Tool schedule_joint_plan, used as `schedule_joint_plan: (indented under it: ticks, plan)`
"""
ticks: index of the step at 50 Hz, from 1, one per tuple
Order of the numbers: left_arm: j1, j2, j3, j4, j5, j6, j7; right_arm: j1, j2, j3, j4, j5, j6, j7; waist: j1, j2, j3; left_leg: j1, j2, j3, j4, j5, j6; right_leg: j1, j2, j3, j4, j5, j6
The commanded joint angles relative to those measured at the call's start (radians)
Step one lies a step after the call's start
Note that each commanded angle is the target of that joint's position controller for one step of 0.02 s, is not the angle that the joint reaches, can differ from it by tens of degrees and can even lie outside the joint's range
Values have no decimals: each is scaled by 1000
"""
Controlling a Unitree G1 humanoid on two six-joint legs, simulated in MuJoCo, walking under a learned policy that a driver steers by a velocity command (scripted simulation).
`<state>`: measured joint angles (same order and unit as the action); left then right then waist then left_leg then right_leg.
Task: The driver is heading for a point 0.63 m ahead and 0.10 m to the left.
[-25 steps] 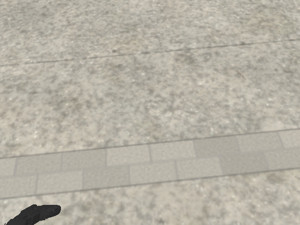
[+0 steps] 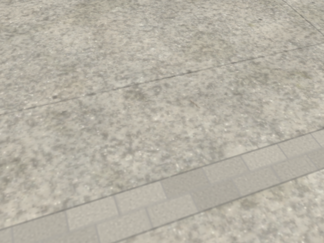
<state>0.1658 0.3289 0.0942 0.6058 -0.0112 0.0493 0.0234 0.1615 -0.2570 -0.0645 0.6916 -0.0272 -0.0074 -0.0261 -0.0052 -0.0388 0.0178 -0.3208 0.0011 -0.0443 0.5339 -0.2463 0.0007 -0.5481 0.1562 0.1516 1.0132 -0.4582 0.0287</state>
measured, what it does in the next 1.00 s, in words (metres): walks ahead: right foot, then left foot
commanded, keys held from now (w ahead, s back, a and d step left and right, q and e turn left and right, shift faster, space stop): no key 0.04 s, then w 0.58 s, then no key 0.38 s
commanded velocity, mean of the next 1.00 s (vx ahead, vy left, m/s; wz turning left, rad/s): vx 0.27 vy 0.00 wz -0.09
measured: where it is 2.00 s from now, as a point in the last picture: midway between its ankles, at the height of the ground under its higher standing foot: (144, 229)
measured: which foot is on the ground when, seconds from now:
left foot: down 0.00-0.26, up 0.28-0.66, down 0.68-1.00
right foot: up 0.00-0.24, down 0.26-0.70, up 0.72-1.00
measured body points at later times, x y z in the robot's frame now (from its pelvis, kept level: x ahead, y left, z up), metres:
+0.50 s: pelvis +0.09 -0.03 +0.01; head +0.11 -0.05 +0.46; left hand +0.12 +0.25 -0.10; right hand +0.25 -0.30 -0.09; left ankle +0.22 +0.12 -0.68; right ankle -0.02 -0.13 -0.74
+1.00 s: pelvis +0.29 +0.02 +0.01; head +0.32 +0.02 +0.46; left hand +0.45 +0.27 -0.10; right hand +0.39 -0.25 -0.11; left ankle +0.32 +0.10 -0.74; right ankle +0.36 -0.15 -0.70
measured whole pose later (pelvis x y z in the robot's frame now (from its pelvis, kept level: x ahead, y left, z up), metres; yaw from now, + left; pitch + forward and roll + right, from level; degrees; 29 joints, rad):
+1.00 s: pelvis +0.29 +0.02 +0.01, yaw -3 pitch +1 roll +1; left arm 0.18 0.28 0.04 0.73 0.01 0.00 0.03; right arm 0.19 -0.25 -0.03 0.81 -0.02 -0.05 0.02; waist -0.03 -0.04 0.04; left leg -0.23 -0.06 0.06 0.36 -0.15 0.07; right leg -0.51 -0.08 0.06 0.75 -0.21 0.06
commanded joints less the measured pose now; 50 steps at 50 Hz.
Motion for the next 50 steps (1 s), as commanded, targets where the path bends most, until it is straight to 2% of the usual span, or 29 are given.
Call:
schedule_joint_plan:
  ticks: [1, 2, 4, 7, 9, 11, 12, 13, 14, 15, 16, 17, 18, 20, 25, 28, 31, 32, 33, 34, 35, 36, 37, 38, 39, 40, 43, 46, 50]
  plan:
    - [54, 73, 28, -30, 2, 2, 5, -81, -114, -22, -87, 21, -8, -10, 30, 148, -72, 129, 247, -215, -168, 408, 198, -75, -50, -4, 242, 10, 51]
    - [37, 52, 19, -36, -2, 3, 4, -71, -112, -21, -82, 18, -3, -9, 22, 158, -69, 131, 222, -175, -173, 409, 195, -58, -54, -29, 200, 29, 58]
    - [-1, 11, -4, -48, -2, -3, -2, -16, -108, -20, -62, 19, 4, -10, -11, 196, -102, 185, 186, -146, -209, 106, 178, -27, -96, -87, 6, 70, 61]
    - [-57, 1, -20, -70, -4, -20, -22, 37, -177, -37, -41, 33, 9, -5, -50, 285, -60, 121, 201, -183, -274, -172, 189, 116, -118, -173, -240, -20, 34]
    - [-39, 27, -13, -55, -8, -37, -28, 69, -199, -42, -31, 44, 7, 1, -49, 262, -32, 87, 220, -203, -268, -218, 198, 208, -111, -196, -407, 16, -6]
    - [46, 18, -11, -6, -9, -54, -33, 77, -189, -36, -19, 58, 4, 9, 0, 211, -9, -3, 202, -185, -230, -229, 179, 388, -97, -215, -630, 181, -60]
    - [114, 27, -8, 13, -8, -61, -29, 71, -150, -22, -17, 51, -7, 13, 33, 182, -40, -95, 177, -156, -167, -203, 139, 539, -141, -151, -639, 194, -87]
    - [234, 67, 0, 36, -3, -66, -21, 23, -61, 5, -39, 30, -23, 25, 79, 33, -94, -253, 93, -46, 86, -199, 65, 715, -300, 60, -675, 149, -128]
    - [270, 202, 34, 44, 10, -67, -27, -33, -59, 9, -106, 35, -49, 26, 88, -222, -62, -476, -8, 93, 273, -287, 12, 704, -504, 380, -759, -15, -267]
    - [276, 165, 27, 42, 19, -86, -27, -110, -141, -15, -124, 52, -65, 22, 128, -159, 19, -554, 44, 17, 436, -319, 2, 633, -543, 480, -821, -108, -347]
    - [248, 109, 7, 48, 20, -101, -24, -93, -169, -28, -114, 64, -71, 27, 99, -131, 68, -613, 72, -9, 507, -243, 11, 632, -513, 429, -832, -153, -331]
    - [221, 85, -3, 44, 15, -111, -22, -63, -154, -28, -90, 58, -73, 32, 79, -122, 76, -627, 88, -10, 530, -167, 18, 631, -468, 357, -841, -126, -300]
    - [193, 74, -8, 45, 8, -115, -22, -56, -151, -28, -84, 46, -77, 36, 65, -110, 86, -640, 99, -9, 517, -90, 16, 630, -443, 298, -851, -28, -278]
    - [182, 56, -16, 47, 12, -114, -19, -59, -121, -20, -74, 35, -84, 47, 53, -78, 73, -581, 103, 12, 470, 37, 0, 586, -392, 175, -870, 185, -251]
    - [225, 85, -10, 89, 2, -112, -15, -166, -55, 14, -90, 42, -87, 67, 84, -70, 67, -360, 57, 68, 167, 248, -29, 460, -328, -9, -870, 384, -219]
    - [263, 116, -2, 119, -11, -114, -17, -218, -77, 13, -113, 51, -88, 82, 91, -69, 89, -296, 43, 62, 69, 258, -4, 470, -373, 2, -867, 382, -218]
    - [263, 136, 5, 139, -15, -108, -15, -195, -114, 3, -119, 50, -90, 88, 54, -74, 75, -231, 24, 67, 12, 188, 45, 549, -408, 2, -802, 548, -193]
    - [250, 144, 7, 141, -11, -103, -13, -137, -135, -9, -107, 41, -90, 83, 15, -80, 32, -137, -8, 90, -7, 171, 66, 566, -386, -23, -707, 776, -172]
    - [248, 136, 3, 142, -7, -96, -9, -7, -167, -28, -72, 30, -88, 72, -53, -72, -62, 50, -42, 119, -25, 201, 94, 545, -339, -63, -536, 976, -140]
    - [256, 108, -9, 129, 8, -96, -3, 140, -213, -41, -46, 19, -87, 61, -113, -42, -189, 329, 50, 37, 19, 368, 137, 400, -291, -87, -312, 886, -95]
    - [375, 1, -44, 103, 14, -107, -7, 239, -318, -58, -35, -13, -84, 55, -87, 231, -391, 738, 356, -401, -1, 448, 312, 28, -128, -130, 140, 353, -3]
    - [392, 41, -36, 144, 11, -121, -9, 257, -245, -40, -29, 8, -75, 58, -98, 303, -517, 727, 426, -630, -132, 515, 363, -15, -66, 18, 310, -151, 12]
    - [311, 115, -12, 130, -20, -120, -14, 167, -201, -23, -37, 20, -68, 55, -84, 225, -349, 583, 387, -456, -138, 514, 318, -81, -128, 17, 367, -126, 10]
    - [237, 108, -18, 113, -20, -118, -11, 104, -166, -13, -37, 28, -65, 53, -57, 155, -228, 444, 338, -320, -144, 556, 285, -97, -181, -39, 324, -73, 6]
    - [195, 93, -20, 104, -4, -111, -5, 52, -136, -3, -31, 29, -64, 53, -27, 97, -148, 312, 286, -233, -167, 600, 262, -80, -217, -70, 252, -22, 7]
    - [194, 84, -15, 107, 3, -96, 1, 16, -118, 3, -33, 20, -69, 56, 6, 107, -117, 204, 250, -171, -201, 619, 244, -12, -244, -74, 193, 19, 5]
    - [254, 18, -29, 129, 11, -62, 12, -50, -106, 7, -12, 2, -86, 58, 65, 130, -111, 32, 219, -69, -266, 711, 259, 144, -243, -91, 58, 104, 29]
    - [182, -7, -41, 108, 24, -57, 17, -74, -123, 5, 16, 6, -79, 46, 59, 141, -113, 10, 195, -6, -273, 680, 245, 200, -250, -95, -161, 222, 33]
    - [86, 26, -34, 91, 17, -47, 12, -31, -143, 3, 58, 9, -50, 39, 15, 120, -97, 24, 207, -42, -280, 378, 236, 243, -238, -94, -315, 296, 26]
